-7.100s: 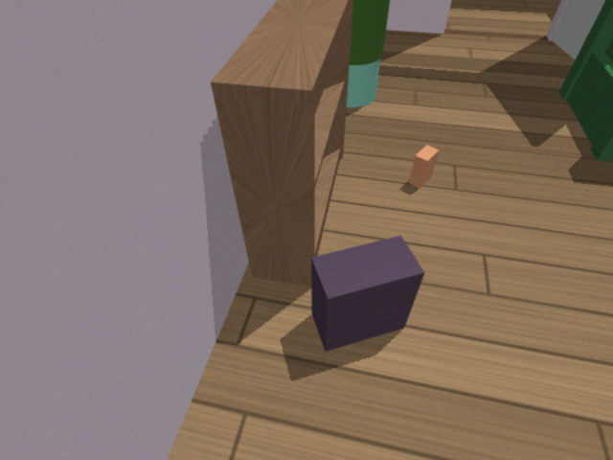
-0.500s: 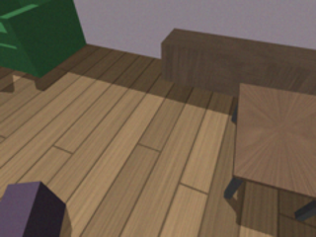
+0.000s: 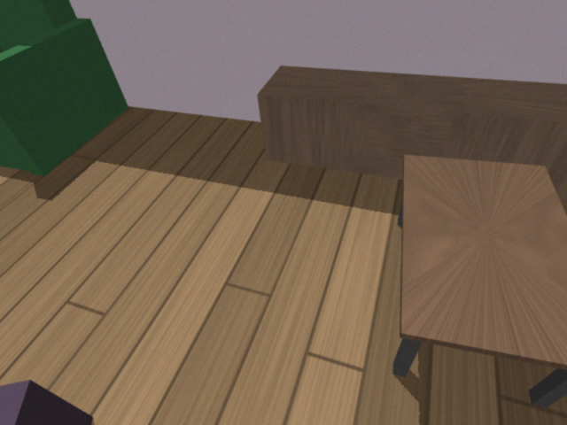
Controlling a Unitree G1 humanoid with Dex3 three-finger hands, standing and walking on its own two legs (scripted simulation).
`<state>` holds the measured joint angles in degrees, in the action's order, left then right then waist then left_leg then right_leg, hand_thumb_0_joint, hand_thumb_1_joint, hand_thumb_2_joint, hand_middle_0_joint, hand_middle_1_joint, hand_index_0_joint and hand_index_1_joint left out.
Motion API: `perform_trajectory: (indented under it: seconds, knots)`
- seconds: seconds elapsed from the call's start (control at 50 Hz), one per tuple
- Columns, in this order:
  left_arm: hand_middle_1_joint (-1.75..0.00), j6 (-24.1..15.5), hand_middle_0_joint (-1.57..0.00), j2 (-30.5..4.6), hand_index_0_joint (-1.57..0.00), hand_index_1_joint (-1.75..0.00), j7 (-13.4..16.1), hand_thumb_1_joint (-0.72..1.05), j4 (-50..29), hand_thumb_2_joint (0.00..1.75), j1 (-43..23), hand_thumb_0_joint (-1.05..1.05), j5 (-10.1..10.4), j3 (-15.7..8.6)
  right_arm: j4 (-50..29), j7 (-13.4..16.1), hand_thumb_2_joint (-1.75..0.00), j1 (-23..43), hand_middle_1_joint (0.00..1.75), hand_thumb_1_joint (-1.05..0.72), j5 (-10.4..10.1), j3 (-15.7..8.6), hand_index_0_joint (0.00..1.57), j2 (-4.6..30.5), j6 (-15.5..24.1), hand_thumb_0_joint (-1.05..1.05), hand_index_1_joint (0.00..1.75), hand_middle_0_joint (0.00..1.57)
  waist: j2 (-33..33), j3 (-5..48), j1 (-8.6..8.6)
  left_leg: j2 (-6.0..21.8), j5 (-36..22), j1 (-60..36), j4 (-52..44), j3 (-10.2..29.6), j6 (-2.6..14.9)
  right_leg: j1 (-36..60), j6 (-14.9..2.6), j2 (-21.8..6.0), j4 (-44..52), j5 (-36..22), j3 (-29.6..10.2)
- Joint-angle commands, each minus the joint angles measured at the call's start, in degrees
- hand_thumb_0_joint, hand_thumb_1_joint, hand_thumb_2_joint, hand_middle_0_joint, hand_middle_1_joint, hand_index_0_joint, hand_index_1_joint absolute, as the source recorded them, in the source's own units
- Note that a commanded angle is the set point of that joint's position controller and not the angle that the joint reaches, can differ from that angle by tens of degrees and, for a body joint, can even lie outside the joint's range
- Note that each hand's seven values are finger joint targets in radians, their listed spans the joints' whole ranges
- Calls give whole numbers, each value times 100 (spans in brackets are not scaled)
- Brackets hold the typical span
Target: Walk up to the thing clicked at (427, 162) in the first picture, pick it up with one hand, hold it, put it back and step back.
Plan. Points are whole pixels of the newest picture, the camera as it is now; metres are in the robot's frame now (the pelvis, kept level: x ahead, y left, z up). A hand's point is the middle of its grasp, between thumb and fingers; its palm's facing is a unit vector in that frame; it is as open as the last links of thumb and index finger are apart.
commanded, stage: walk up
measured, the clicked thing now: out of the picture +0.71 +1.54 -0.67
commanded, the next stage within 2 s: none
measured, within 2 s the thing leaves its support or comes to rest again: neither
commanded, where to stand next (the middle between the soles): +1.25 +0.09 m, yaw +1 degrees
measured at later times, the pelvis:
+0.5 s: pelvis +0.24 +0.02 +0.00, yaw +4 degrees
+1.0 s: pelvis +0.51 +0.01 +0.00, yaw +2 degrees
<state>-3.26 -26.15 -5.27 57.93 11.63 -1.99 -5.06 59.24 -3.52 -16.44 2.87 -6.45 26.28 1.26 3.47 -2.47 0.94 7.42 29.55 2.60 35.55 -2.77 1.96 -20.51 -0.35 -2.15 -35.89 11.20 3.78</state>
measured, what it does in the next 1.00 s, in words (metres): walks ahead: left foot, then right foot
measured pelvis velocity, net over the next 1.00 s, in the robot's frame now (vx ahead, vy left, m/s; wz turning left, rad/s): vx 0.51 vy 0.01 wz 0.04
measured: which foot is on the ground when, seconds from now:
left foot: up 0.00-0.44, down 0.46-0.92, up 0.94-1.00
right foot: down 0.00-0.50, up 0.52-0.88, down 0.90-1.00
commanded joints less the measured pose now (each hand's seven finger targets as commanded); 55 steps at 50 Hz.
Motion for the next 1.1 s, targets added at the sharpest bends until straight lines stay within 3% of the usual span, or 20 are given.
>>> perform_trajectory:
  seconds: [0.0, 0.04, 0.1, 0.24, 0.34, 0.44, 0.46, 0.48, 0.5, 0.52, 0.56, 0.62, 0.78, 0.86, 0.88, 0.9, 0.92, 0.94, 1.0, 1.08]
  knots:
    - [-30, -166, -20, -2010, -20, -30, 290, 90, -334, 90, 808, 0, 9, -486, -973, 57, -90, 637, 30, -90, -178, -62, 20, 907, 113, 0, 30, 20, -1543, 47, -737, -841, 118, 3635, 3403, 939, 38, 1854, -731, -2211, 3346, 4821, -4558]
    - [-30, -226, -20, -1784, -20, -30, 305, 90, -617, 90, 28, 0, 91, -387, -802, 38, -90, 703, 30, -90, -215, -130, 20, 1204, 158, 0, 30, 20, -1058, -661, -353, -340, -564, 3482, 3326, 1209, 51, 915, -924, -1949, 3294, 3905, -3764]
    - [-30, -304, -20, -1274, -20, -30, 334, 90, -614, 90, -116, 0, 178, -261, -476, -30, -90, -117, 30, -90, -316, -79, 20, 1008, 130, 0, 30, 20, -1053, -368, -32, -358, -1472, 2725, 2628, 1089, 12, 753, -482, -1127, 2905, 2289, -1840]
    - [-30, -431, -20, -1353, -20, -30, 385, 90, -807, 90, 119, 0, 136, -322, -919, -202, -90, 566, 30, -90, -160, -140, 20, 984, 94, 0, 30, 20, -641, -660, -162, -265, -2092, 3364, 1409, 971, -362, 1032, -915, -1362, 3213, 2091, -1284]
    - [-30, -378, -20, -1319, -20, -30, 352, 90, -735, 90, 538, 0, 115, -352, -1273, -267, -90, 1253, 30, -90, -109, -28, 20, 714, 190, 0, 30, 20, -641, -413, -463, -110, -2264, 2956, -115, 300, -203, 1950, -842, -1034, 2464, -30, -347]
    - [-30, -254, -20, -1159, -20, -30, 402, 90, -891, 90, 428, 0, 177, -191, -866, -105, -90, -289, 30, -90, -14, -243, 20, 971, 286, 0, 30, 20, 56, 639, 310, -701, -2125, 241, -802, -289, 292, 1588, -634, -776, -378, -2508, 172]
    - [-30, -214, -20, -842, -20, -30, 422, 90, -943, 90, 601, 0, 199, -76, -667, -25, -90, -1227, 30, -90, 61, -404, 20, 1341, 318, 0, 30, 20, 713, 1159, 714, -221, -1470, -1143, -712, 490, 658, 380, -431, -461, -1989, -1697, 271]
    - [-30, -203, -20, -520, -20, -30, 397, 90, -1055, 90, 873, 0, 344, -42, -850, 47, -90, -1345, 30, -90, 0, -545, 20, 1869, 352, 0, 30, 20, 1930, 1449, 664, 1292, -1168, -2276, -1342, 3506, 1284, -1501, -103, 723, -3407, 984, 183]
    - [-30, -186, -20, -1023, -20, -30, 461, 90, -972, 90, 572, 0, 297, -104, -922, 50, -90, -1205, 30, -90, -215, -553, 20, 1783, 359, 0, 30, 20, 1224, 1531, 646, 1636, -1384, -2325, -1734, 4377, 1703, -1819, -277, 513, -3697, 1968, -668]
    - [-30, -214, -20, -1162, -20, -30, 472, 90, -999, 90, 208, 0, 251, -48, -1010, 102, -90, -987, 30, -90, -274, -522, 20, 1659, 340, 0, 30, 20, 734, 1208, 603, 1660, -1857, -1868, -1688, 3872, 1720, -1948, -300, 213, -3862, 1834, -930]
    - [-30, -247, -20, -946, -20, -30, 401, 90, -973, 90, 200, 0, 361, 4, -1205, 188, -90, -406, 30, -90, -300, -243, 20, 1283, 373, 0, 30, 20, 49, 658, 247, 1110, -3656, -582, -1509, 1861, 1119, -1318, -284, -27, -3481, 1092, -1236]
    - [-30, -122, -20, -790, -20, -30, 285, 90, -917, 90, 505, 0, 352, 21, -1265, 206, -90, -144, 30, -90, -317, -132, 20, 1068, 445, 0, 30, 20, 182, 241, -14, 738, -4019, 230, -1712, 843, 977, -877, -87, -141, -2617, 709, -855]
    - [-30, -163, -20, -708, -20, -30, 72, 90, -1069, 90, -68, 0, 186, -82, -1500, 112, -90, 134, 30, -90, -278, -126, 20, 1197, 497, 0, 30, 20, 479, -97, -13, 566, -2690, 1009, -1703, 249, 887, 243, -72, -177, 113, -767, -84]
    - [-30, -196, -20, -1003, -20, -30, 166, 90, -717, 90, 929, 0, 150, -288, -1584, 131, -90, 175, 30, -90, -284, -33, 20, 984, 436, 0, 30, 20, -470, 519, -672, 234, -2847, 1708, 184, 24, 561, 2209, -284, 60, 255, -423, 20]
    - [-30, -248, -20, -1290, -20, -30, 236, 90, -661, 90, 1458, 0, 115, -413, -1582, 125, -90, -226, 30, -90, -285, 61, 20, 697, 430, 0, 30, 20, -1407, 915, -864, -222, -2395, 2137, 1812, -248, 389, 2943, -445, -302, 845, 587, -637]
    - [-30, -307, -20, -1728, -20, -30, 307, 90, -752, 90, 1728, 0, 106, -501, -1620, 112, -90, -584, 30, -90, -291, 180, 20, 395, 404, 0, 30, 20, -2284, 1054, -793, -863, -29, 3068, 3086, -113, 150, 3354, -819, -1778, 1483, 1047, -3051]
    - [-30, -312, -20, -1869, -20, -30, 316, 90, -799, 90, 1555, 0, 221, -449, -1557, 161, -90, -386, 30, -90, -299, 37, 20, 990, 356, 0, 30, 20, -1795, 896, -766, -833, 150, 3507, 3610, 275, 58, 3235, -1343, -2327, 2098, 1094, -4504]
    - [-30, -293, -20, -1832, -20, -30, 352, 90, -917, 90, 1191, 0, 270, -444, -1473, 207, -90, -192, 30, -90, -274, 10, 20, 1182, 348, 0, 30, 20, -1522, 662, -678, -584, -54, 3643, 3807, 505, 50, 2869, -1641, -2378, 2196, 986, -4591]
    - [-30, -330, -20, -1272, -20, -30, 410, 90, -1022, 90, 686, 0, 269, -279, -1310, 151, -90, -87, 30, -90, -402, 57, 20, 890, 336, 0, 30, 20, -1027, 148, -335, -346, -820, 3125, 3316, 814, 112, 1733, -1229, -1518, 1840, -1110, -2121]
    - [-30, -379, -20, -1116, -20, -30, 388, 90, -1173, 90, 407, 0, 199, -189, -1269, -2, -90, -250, 30, -90, -296, 14, 20, 737, 204, 0, 30, 20, -1088, -70, -62, -278, -1246, 2537, 1906, 467, -108, 827, -1191, -1060, 2006, -851, -899]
